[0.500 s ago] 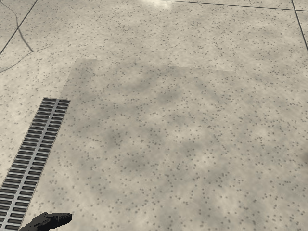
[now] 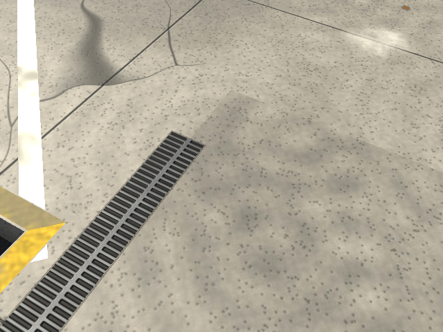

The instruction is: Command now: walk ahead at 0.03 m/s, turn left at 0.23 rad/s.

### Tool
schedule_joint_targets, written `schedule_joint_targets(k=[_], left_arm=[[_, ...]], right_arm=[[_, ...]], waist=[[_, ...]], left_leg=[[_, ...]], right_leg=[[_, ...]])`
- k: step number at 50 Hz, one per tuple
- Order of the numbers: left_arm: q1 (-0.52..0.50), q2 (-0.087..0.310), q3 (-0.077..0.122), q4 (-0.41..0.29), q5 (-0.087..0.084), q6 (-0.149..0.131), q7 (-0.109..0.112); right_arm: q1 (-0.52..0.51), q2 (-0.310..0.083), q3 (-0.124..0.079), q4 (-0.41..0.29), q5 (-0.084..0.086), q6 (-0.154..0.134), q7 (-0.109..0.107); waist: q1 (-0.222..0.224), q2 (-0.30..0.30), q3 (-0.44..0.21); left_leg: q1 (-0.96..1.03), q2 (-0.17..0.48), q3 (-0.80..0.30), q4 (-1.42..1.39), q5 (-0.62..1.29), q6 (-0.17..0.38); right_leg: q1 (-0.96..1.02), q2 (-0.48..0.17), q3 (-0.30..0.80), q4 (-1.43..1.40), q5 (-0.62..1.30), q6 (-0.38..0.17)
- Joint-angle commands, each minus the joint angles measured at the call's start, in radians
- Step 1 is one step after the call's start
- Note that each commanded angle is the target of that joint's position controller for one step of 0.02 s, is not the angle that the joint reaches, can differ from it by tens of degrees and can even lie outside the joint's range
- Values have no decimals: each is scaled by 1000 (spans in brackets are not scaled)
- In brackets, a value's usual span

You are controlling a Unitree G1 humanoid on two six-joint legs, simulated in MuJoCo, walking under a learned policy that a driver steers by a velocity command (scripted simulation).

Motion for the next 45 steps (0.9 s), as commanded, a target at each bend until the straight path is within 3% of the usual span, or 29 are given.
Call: schedule_joint_targets(k=[1,2,3,5,8,10,12,13,14,15,16,17,21,30,45], left_arm=[[-57,111,30,-71,-4,-3,6],[-18,102,34,-41,-7,3,12],[-1,107,38,-23,1,7,17],[22,84,34,-2,0,6,17],[-16,44,12,1,-7,-1,13],[-17,56,9,5,-13,-2,11],[28,54,5,30,-10,-5,5],[40,72,4,40,3,-8,3],[53,120,10,45,15,-8,6],[30,177,25,64,0,-7,6],[13,111,14,67,-7,-10,-1],[7,81,5,74,0,-14,-3],[8,75,-4,113,4,-31,4],[16,68,-16,164,3,-23,19],[50,46,-28,212,1,-18,21]], right_arm=[[10,-172,-34,-55,-29,-46,-4],[-32,-161,-33,-53,-15,-59,-5],[-63,-129,-23,-50,-2,-68,-7],[-79,-88,-6,-36,0,-73,-11],[-66,-93,-8,-7,4,-68,-12],[-54,-105,-11,16,6,-61,-11],[-73,-88,-3,37,20,-56,-10],[-49,-81,-1,53,24,-60,-7],[-29,-67,4,61,8,-68,-3],[14,-69,-1,67,1,-75,3],[-39,-77,1,76,-6,-74,1],[-78,-85,-4,77,0,-69,-3],[-84,-67,-4,107,3,-47,-16],[-59,-63,-4,200,7,-56,-20],[-10,-58,10,303,12,-64,-30]], waist=[[-29,217,-82],[-8,189,-83],[0,184,-84],[20,155,-107],[-13,154,-119],[-25,160,-122],[10,143,-107],[12,115,-104],[-10,48,-115],[-71,-74,-107],[-28,-68,-99],[-17,-50,-78],[-13,-33,-50],[-3,23,-27],[-7,20,-20]], left_leg=[[89,295,-327,-301,311,250],[107,243,-267,-291,293,201],[122,227,-236,-278,350,175],[126,196,-177,-250,499,168],[174,180,-158,-219,517,170],[189,198,-196,-212,505,186],[160,175,-194,-195,430,153],[128,152,-192,-198,347,111],[87,108,-162,-173,255,65],[83,39,-104,-195,168,32],[142,15,-71,-181,135,2],[151,13,-65,-167,127,-4],[149,19,-69,-179,162,5],[124,14,-54,-197,140,-15],[120,14,-42,-198,141,-17]], right_leg=[[-146,25,131,338,-189,19],[-152,21,140,352,-138,18],[-152,15,150,356,-89,26],[-90,18,152,334,-33,43],[-8,21,134,118,-14,52],[45,29,125,11,-6,48],[152,37,112,-217,174,26],[229,21,140,-293,318,8],[298,-47,209,-278,492,-17],[268,-51,193,-214,451,-60],[192,-31,190,-236,308,-72],[164,-22,190,-257,253,-63],[160,-3,174,-271,236,-36],[175,16,164,-270,193,-44],[167,39,149,-268,197,-44]])
Keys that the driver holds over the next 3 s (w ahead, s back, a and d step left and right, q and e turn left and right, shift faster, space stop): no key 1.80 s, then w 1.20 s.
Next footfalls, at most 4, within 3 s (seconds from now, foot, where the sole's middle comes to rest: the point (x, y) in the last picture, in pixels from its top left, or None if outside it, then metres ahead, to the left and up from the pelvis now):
0.26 right None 0.05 -0.14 -0.77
2.52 left None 0.47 0.08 -0.77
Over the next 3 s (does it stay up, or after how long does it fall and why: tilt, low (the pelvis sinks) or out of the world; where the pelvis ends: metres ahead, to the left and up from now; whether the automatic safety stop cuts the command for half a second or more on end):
stays up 0.54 -0.03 0.01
